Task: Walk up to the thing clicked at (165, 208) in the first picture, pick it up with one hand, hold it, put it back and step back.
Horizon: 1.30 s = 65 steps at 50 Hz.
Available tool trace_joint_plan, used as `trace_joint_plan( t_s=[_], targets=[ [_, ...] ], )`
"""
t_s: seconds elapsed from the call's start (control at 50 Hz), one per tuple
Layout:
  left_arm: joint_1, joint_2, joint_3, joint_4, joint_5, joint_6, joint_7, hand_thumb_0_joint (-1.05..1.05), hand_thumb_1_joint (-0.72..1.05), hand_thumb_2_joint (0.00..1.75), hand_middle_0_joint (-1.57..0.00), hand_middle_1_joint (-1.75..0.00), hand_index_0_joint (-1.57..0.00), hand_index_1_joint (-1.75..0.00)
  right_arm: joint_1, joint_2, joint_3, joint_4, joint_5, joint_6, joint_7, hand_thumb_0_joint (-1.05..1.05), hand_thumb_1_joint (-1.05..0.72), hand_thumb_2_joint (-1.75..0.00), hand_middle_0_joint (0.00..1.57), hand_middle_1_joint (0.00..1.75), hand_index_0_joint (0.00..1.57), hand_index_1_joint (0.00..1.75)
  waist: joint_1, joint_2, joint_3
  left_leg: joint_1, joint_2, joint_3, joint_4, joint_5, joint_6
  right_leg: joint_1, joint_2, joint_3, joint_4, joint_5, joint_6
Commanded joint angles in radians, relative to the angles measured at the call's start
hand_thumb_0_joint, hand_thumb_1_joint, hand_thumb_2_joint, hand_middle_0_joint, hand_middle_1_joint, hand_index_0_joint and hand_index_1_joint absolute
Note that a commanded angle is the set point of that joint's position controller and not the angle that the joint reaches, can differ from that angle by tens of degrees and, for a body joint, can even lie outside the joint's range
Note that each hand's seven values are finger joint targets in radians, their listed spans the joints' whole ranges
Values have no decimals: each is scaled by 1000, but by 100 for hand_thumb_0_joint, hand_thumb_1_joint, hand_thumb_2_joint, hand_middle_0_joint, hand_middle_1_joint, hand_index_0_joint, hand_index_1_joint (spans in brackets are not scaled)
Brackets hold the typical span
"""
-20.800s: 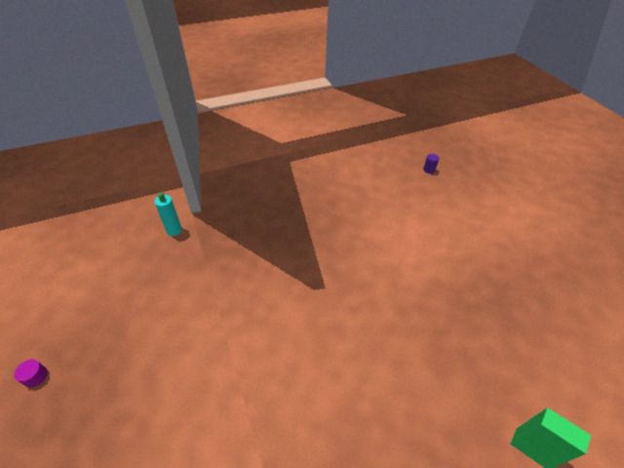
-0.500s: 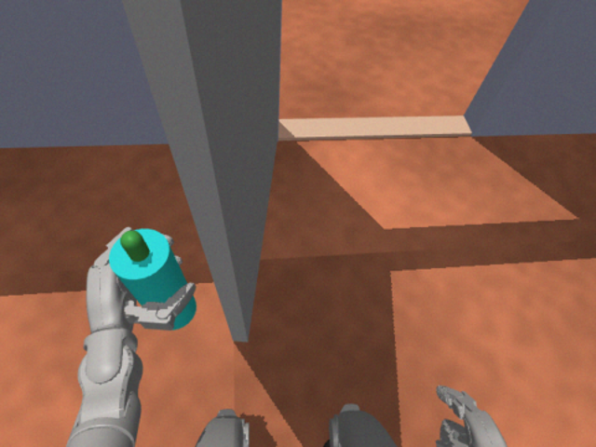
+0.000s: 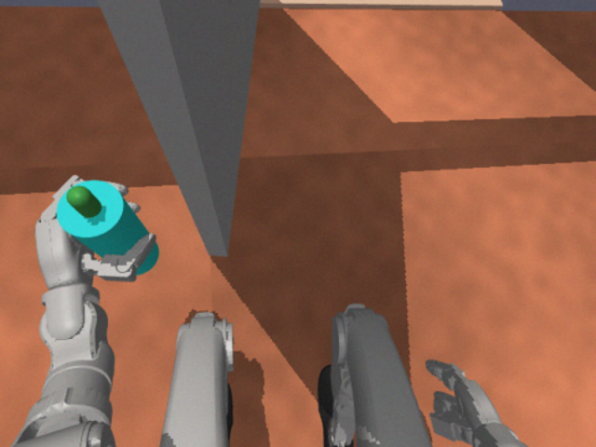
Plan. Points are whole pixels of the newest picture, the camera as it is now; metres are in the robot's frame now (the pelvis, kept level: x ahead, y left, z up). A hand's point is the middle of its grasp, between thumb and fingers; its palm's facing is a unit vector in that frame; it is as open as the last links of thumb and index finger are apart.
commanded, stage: crouch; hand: left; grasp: from the side
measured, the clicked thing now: (112, 230) +0.39 +0.22 -0.04
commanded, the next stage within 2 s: lower in 1.04 s
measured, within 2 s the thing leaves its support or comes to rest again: neither
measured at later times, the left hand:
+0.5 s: hand (141, 259) +0.40 +0.23 -0.19, palm faces +0.22 -0.98 -0.01, open 9.1 cm
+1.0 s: hand (146, 268) +0.40 +0.24 -0.26, palm faces +0.21 -0.98 -0.01, open 9.1 cm
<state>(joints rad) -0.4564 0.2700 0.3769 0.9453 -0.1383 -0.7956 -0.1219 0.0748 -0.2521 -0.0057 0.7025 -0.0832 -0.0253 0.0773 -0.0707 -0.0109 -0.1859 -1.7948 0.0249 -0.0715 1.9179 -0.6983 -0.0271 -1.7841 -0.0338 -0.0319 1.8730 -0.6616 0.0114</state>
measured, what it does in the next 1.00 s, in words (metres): lowers itself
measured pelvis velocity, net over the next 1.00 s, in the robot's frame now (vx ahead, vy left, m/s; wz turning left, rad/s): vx -0.03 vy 0.01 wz -0.08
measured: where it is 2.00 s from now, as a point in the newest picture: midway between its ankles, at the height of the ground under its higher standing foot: (276, 442)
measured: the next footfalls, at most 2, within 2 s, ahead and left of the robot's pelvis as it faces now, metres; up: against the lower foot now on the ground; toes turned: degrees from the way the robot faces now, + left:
none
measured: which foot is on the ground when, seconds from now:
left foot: down 0.00-1.00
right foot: down 0.00-1.00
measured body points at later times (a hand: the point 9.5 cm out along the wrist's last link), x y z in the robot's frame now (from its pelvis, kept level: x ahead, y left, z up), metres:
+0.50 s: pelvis -0.03 +0.00 -0.14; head +0.17 +0.05 +0.26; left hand +0.38 +0.28 -0.19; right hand +0.09 -0.27 -0.26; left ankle +0.06 +0.13 -0.45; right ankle +0.08 -0.13 -0.45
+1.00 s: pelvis -0.03 +0.01 -0.18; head +0.19 +0.08 +0.21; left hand +0.38 +0.29 -0.26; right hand +0.09 -0.27 -0.28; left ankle +0.06 +0.13 -0.45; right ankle +0.08 -0.13 -0.45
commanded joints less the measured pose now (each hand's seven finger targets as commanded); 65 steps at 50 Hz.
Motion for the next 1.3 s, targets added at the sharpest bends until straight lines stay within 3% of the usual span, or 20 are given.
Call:
trace_joint_plan(
  t_s=[0.0,0.08,0.16,0.22,0.26,0.28,0.32,0.36,0.42,0.46,0.56,0.6,0.76,0.78,1.0,1.02,1.08,1.14,1.22,1.28],
  targets=[
    [-304,221,75,-175,-8,-111,-5,0,27,131,-132,-143,-133,-144,101,-195,-61,-64,-5,-26,-5,0,-91,-91,20,30,20,30,-9,115,-610,284,-32,34,-151,194,32,266,39,-18,-119,181,-49],
    [-349,269,98,-173,-3,-120,-25,0,25,129,-130,-140,-130,-142,96,-204,-51,-48,-12,-25,-4,0,-91,-91,20,30,20,30,-8,153,-629,233,-32,46,-77,178,29,198,38,-30,-37,174,-50],
    [-432,280,94,-181,-7,-121,-39,0,23,129,-129,-140,-129,-141,89,-214,-46,-37,-15,-28,-7,0,-91,-91,20,30,20,30,-28,178,-606,191,-32,48,-24,107,30,108,36,-44,22,127,-48],
    [-436,320,114,-155,0,-113,-45,0,22,127,-127,-137,-127,-139,82,-227,-40,-40,-16,-25,-6,0,-91,-91,20,30,20,30,-28,184,-594,152,-32,43,4,66,30,62,34,-55,66,93,-48],
    [-427,302,112,-128,-6,-110,-45,0,19,127,-128,-137,-127,-139,81,-225,-34,-41,-16,-23,-5,0,-92,-91,20,30,20,30,-34,161,-578,96,-36,49,31,32,35,54,35,-59,76,66,-45],
    [-428,322,135,-125,-7,-110,-45,0,21,126,-126,-135,-126,-137,84,-233,-33,-32,-17,-22,-6,0,-91,-91,20,30,20,30,-25,164,-582,98,-37,46,39,41,33,40,32,-63,97,75,-44],
    [-430,305,109,-108,0,-104,-46,0,23,126,-126,-135,-126,-137,73,-234,-26,-35,-21,-22,-5,0,-91,-91,20,30,20,30,-38,161,-549,64,-37,46,66,17,37,6,34,-69,116,56,-44],
    [-444,335,135,-102,3,-103,-39,0,24,126,-126,-135,-126,-137,83,-246,-21,-26,-25,-17,-2,0,-91,-91,20,30,20,30,-38,175,-555,61,-36,38,86,41,32,-8,33,-73,149,81,-45],
    [-468,326,126,-117,-3,-111,-36,0,22,126,-127,-135,-126,-137,73,-247,-7,-30,-30,-15,0,0,-92,-91,20,30,20,30,-51,169,-536,19,-37,38,118,20,36,-17,36,-79,167,68,-44],
    [-412,360,161,-71,3,-109,-31,0,24,126,-125,-134,-125,-135,72,-260,-4,-21,-36,-12,2,0,-92,-91,20,30,20,30,-44,148,-525,-2,-38,38,145,47,37,-17,38,-82,184,88,-41],
    [-408,384,172,-87,7,-113,-25,0,23,127,-124,-134,-124,-136,73,-266,11,-18,-48,-1,5,0,-92,-91,20,30,20,30,-46,152,-532,-38,-36,38,197,86,38,-5,46,-81,214,127,-39],
    [-421,361,147,-95,9,-117,-27,0,26,127,-124,-134,-123,-136,75,-272,19,-17,-54,4,10,0,-92,-91,20,30,20,30,-65,199,-507,-26,-32,26,195,89,30,-31,45,-94,234,133,-43],
    [-389,382,148,-101,3,-126,-42,0,26,123,-121,-132,-121,-133,62,-299,37,-13,-72,14,18,0,-93,-91,20,30,20,30,-82,226,-498,-21,-29,7,247,127,26,-43,49,-113,277,174,-40],
    [-365,390,163,-96,0,-125,-38,0,26,123,-122,-132,-122,-133,61,-300,38,-17,-73,16,19,0,-92,-91,20,30,20,30,-69,209,-504,-32,-30,7,252,132,26,-35,51,-113,278,174,-39],
    [-378,402,152,-92,4,-154,-25,0,24,124,-125,-134,-125,-135,25,-327,63,-22,-97,27,33,0,-93,-91,20,30,20,30,-97,249,-426,-43,-26,-19,276,82,22,-98,54,-141,312,139,-41],
    [-353,412,163,-92,4,-153,-25,0,24,125,-125,-134,-125,-135,25,-328,63,-24,-98,28,34,0,-92,-91,20,30,20,30,-85,254,-439,-30,-25,-18,277,98,20,-94,57,-142,314,151,-42],
    [-361,413,153,-82,10,-156,-24,0,25,125,-126,-134,-126,-135,14,-335,72,-26,-100,29,37,0,-92,-91,20,30,20,30,-101,252,-396,-56,-25,-31,274,74,20,-117,54,-151,323,132,-42],
    [-345,406,156,-90,2,-162,-21,0,19,122,-129,-138,-130,-139,22,-344,80,-30,-104,31,42,0,-94,-91,20,30,20,30,-105,255,-423,-21,-23,-40,280,122,15,-97,53,-157,336,173,-40],
    [-324,387,146,23,-2,-173,-12,0,17,124,-129,-139,-129,-140,4,-347,106,-30,-111,32,49,0,-93,-91,20,30,20,30,-136,198,-348,-86,-24,-46,318,105,22,-99,59,-164,336,166,-35],
    [-362,444,163,17,-3,-206,-15,0,17,121,-129,-138,-130,-139,-13,-351,126,-33,-123,30,50,0,-93,-91,20,30,20,30,-140,198,-350,-100,-22,-46,341,87,27,-71,64,-164,333,157,-31]
  ],
)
